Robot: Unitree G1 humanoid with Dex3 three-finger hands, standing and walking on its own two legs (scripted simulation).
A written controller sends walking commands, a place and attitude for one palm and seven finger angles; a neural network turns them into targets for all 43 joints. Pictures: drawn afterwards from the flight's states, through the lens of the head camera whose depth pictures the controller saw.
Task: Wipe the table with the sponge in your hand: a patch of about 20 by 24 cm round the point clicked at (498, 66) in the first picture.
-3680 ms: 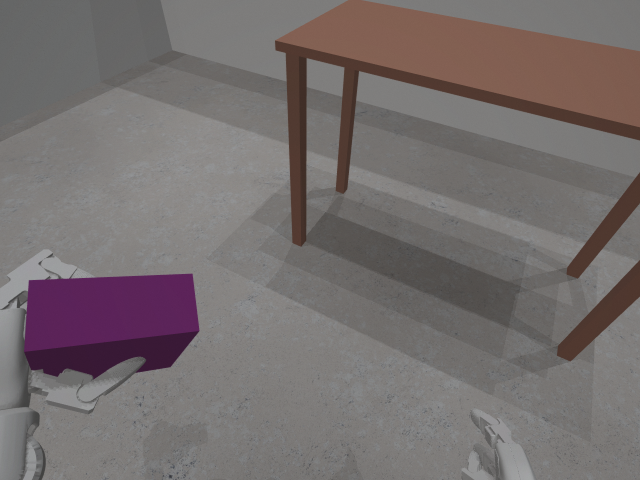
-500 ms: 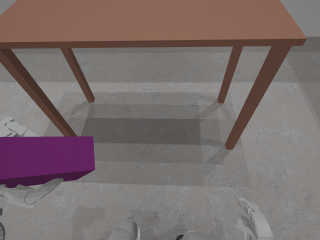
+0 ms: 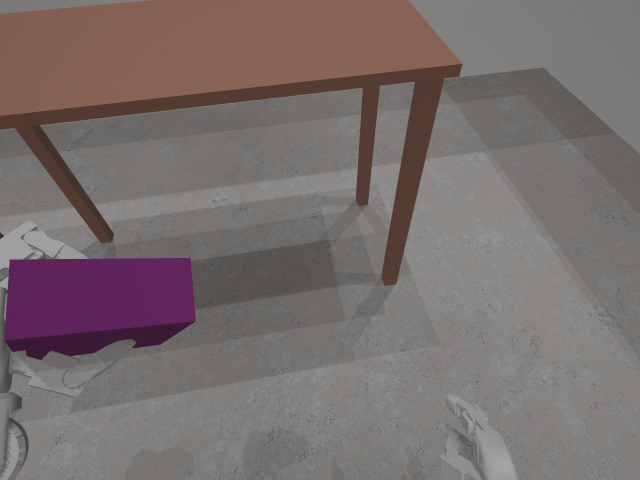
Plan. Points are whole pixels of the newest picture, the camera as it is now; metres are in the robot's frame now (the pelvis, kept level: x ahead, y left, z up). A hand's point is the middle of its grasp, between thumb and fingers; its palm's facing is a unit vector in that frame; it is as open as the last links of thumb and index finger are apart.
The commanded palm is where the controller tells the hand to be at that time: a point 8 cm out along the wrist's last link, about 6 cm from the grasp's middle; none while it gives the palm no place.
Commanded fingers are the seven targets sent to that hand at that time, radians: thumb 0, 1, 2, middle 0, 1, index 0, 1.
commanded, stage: turn to face it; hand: left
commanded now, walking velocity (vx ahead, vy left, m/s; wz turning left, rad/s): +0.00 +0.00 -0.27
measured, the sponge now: (127, 310) +0.23 +0.20 +0.16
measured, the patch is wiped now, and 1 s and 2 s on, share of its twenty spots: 0.00 0.00 0.00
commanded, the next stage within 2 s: take the last steps up to it in 0.12 s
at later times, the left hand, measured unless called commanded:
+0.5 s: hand (114, 352) +0.18 +0.18 +0.19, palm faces +0.34 -0.85 -0.41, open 9.7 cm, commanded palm +0.14 +0.23 +0.19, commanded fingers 0.00 0.10 1.30 -1.20 -1.60 -1.20 -1.60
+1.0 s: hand (151, 297) +0.23 +0.18 +0.18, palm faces +0.32 -0.80 -0.50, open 9.7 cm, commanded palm +0.18 +0.23 +0.19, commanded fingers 0.00 0.10 1.30 -1.20 -1.60 -1.20 -1.60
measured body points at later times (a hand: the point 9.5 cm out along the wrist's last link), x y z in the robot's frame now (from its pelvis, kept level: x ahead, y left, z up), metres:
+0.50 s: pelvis -0.04 -0.03 +0.01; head -0.05 -0.03 +0.46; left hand +0.16 +0.23 +0.21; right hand +0.08 -0.31 -0.07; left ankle -0.04 +0.08 -0.73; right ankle -0.01 -0.11 -0.70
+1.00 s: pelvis +0.01 -0.05 +0.02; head +0.05 -0.06 +0.46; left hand +0.21 +0.22 +0.21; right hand +0.14 -0.31 -0.09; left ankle +0.08 +0.10 -0.69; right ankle -0.03 -0.15 -0.73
